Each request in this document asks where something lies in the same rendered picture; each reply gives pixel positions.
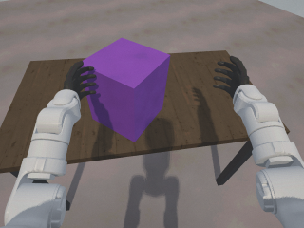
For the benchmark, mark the carton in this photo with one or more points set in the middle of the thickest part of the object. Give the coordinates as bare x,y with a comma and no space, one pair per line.
130,86

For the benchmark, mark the robot right forearm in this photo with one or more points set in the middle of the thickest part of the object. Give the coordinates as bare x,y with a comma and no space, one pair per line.
271,145

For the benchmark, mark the robot left hand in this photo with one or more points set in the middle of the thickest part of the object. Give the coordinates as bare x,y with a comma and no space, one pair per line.
73,79

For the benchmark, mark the table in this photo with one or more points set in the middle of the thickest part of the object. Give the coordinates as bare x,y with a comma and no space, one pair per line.
194,114

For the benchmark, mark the robot right hand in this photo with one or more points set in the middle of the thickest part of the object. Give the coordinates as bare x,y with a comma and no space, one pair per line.
239,75

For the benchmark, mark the robot left upper arm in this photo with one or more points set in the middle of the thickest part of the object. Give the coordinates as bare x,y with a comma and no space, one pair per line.
37,205

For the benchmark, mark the robot left forearm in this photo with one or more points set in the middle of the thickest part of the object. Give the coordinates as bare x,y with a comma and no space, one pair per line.
47,152

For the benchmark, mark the robot right upper arm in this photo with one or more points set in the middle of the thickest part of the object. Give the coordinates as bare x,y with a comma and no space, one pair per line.
281,191

